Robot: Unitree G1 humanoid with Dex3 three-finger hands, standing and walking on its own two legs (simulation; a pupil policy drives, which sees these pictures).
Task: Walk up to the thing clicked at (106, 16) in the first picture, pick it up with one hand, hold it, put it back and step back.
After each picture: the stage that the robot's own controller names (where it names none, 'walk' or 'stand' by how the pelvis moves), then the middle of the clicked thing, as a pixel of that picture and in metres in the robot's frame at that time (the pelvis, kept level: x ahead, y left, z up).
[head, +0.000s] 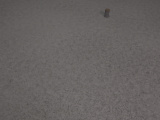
stand; (106, 13) +2.01 -0.49 -0.72
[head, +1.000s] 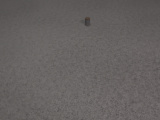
walk; (87, 21) +1.93 -0.05 -0.70
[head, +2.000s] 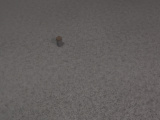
walk; (59, 41) +1.35 +0.24 -0.72
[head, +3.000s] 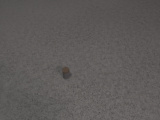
walk; (66, 73) +0.88 +0.14 -0.72
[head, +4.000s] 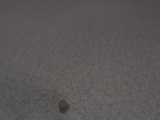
walk; (63, 106) +0.54 +0.11 -0.69
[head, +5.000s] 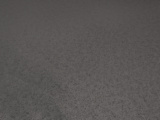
stand; out of the picture +0.36 +0.09 -0.71
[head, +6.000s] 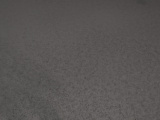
stand; out of the picture +0.35 +0.10 -0.72
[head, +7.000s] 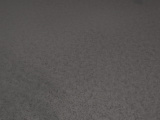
stand; out of the picture +0.35 +0.10 -0.73
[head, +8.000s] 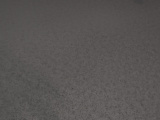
stand; out of the picture +0.35 +0.10 -0.73
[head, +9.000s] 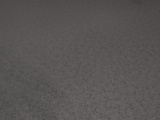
stand; out of the picture +0.34 +0.11 -0.73
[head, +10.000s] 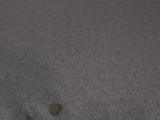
go down; (54, 109) +0.37 +0.11 -0.64
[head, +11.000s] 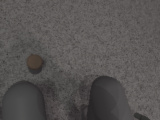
go down; (34, 65) +0.43 +0.14 -0.30
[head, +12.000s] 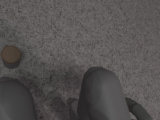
close in; (11, 58) +0.43 +0.17 -0.25
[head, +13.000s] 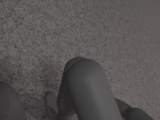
close; out of the picture +0.43 +0.19 -0.23
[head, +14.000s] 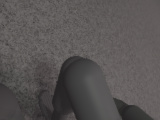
close; out of the picture +0.43 +0.20 -0.23
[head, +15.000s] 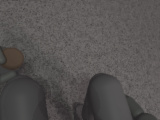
lift; (9, 65) +0.36 +0.22 -0.11
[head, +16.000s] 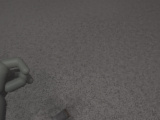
hold; (60, 117) +0.43 +0.09 -0.66
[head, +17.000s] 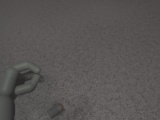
hold; (55, 110) +0.52 +0.17 -0.71
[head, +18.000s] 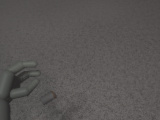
stand; (47, 97) +0.61 +0.23 -0.70
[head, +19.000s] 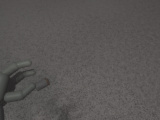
crouch; (41, 84) +0.71 +0.29 -0.69
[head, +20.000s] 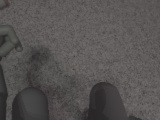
crouch; out of the picture +0.86 +0.38 -0.39
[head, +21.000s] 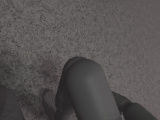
lower; out of the picture +0.84 +0.62 -0.26
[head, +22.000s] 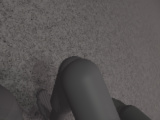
lower; out of the picture +0.90 +0.72 -0.26
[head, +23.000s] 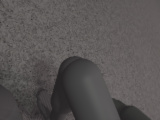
lower; out of the picture +0.97 +0.81 -0.26
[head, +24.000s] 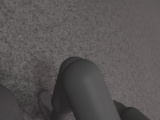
lower; out of the picture +1.03 +0.89 -0.26
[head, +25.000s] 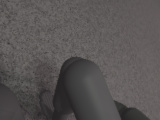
loosen; out of the picture +1.10 +0.97 -0.26
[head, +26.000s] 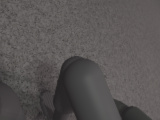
withdraw; out of the picture +1.18 +1.04 -0.25
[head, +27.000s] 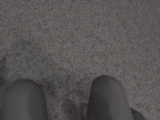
walk; out of the picture +1.37 +0.95 -0.33
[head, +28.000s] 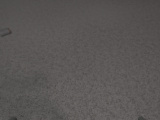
stand; (4, 32) +1.50 +0.76 -0.68
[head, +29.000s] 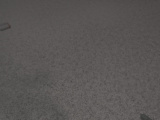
stand; (4, 26) +1.60 +0.83 -0.69
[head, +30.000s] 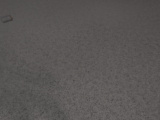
stand; (6, 19) +1.69 +0.86 -0.71
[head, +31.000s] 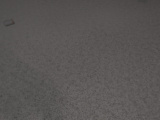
walk; (8, 22) +1.78 +0.91 -0.75
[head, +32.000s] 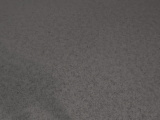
walk; out of the picture +1.98 +0.95 -0.72
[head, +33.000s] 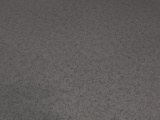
walk; out of the picture +2.28 +1.25 -0.71
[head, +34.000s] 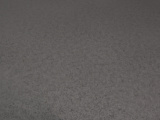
stand; out of the picture +2.65 +1.06 -0.73
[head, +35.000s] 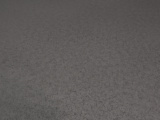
stand; out of the picture +2.70 +1.13 -0.75
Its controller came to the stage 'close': yes
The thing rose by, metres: 0.31
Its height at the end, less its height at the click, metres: -0.02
